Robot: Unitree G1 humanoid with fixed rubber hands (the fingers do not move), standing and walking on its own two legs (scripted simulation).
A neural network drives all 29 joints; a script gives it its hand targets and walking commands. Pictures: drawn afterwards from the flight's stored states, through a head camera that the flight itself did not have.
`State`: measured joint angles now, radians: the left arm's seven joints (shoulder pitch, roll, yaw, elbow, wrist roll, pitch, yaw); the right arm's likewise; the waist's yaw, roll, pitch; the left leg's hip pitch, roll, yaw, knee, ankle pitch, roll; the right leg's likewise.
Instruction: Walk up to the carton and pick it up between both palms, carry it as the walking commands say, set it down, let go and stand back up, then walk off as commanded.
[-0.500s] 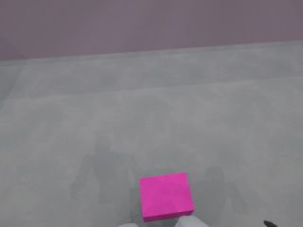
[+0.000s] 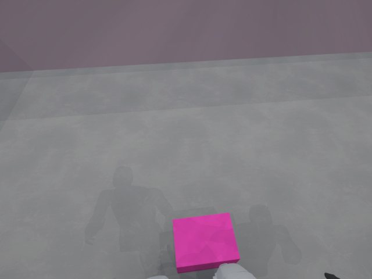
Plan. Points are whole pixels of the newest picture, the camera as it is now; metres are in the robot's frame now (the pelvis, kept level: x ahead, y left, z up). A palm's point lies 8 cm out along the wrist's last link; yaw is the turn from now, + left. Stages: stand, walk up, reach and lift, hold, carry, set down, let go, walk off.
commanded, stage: walk up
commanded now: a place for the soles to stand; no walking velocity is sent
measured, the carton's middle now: (203, 242) +0.34 -0.07 -0.66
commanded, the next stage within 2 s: none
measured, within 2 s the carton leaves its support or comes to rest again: neither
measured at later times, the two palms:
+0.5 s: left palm out of the picture +0.08 +0.32 -0.10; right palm out of the picture +0.06 -0.31 -0.10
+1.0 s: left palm out of the picture +0.08 +0.32 -0.10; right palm out of the picture +0.06 -0.31 -0.10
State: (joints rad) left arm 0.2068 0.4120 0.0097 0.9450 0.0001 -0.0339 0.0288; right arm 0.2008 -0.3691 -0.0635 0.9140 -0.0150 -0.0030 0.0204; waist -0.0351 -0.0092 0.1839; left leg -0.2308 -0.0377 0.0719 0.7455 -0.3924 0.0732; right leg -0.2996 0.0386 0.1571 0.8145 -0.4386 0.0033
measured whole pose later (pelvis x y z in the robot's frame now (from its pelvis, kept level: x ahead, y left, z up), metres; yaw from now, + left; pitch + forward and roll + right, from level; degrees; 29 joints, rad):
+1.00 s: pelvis +0.01 +0.00 +0.00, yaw +0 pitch -6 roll +0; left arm 0.21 0.42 0.03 0.94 0.00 -0.03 0.03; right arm 0.20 -0.37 -0.06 0.91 -0.01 0.00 0.02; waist -0.03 -0.01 0.18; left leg -0.23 -0.04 0.07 0.71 -0.39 0.08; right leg -0.31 0.04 0.16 0.83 -0.50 -0.02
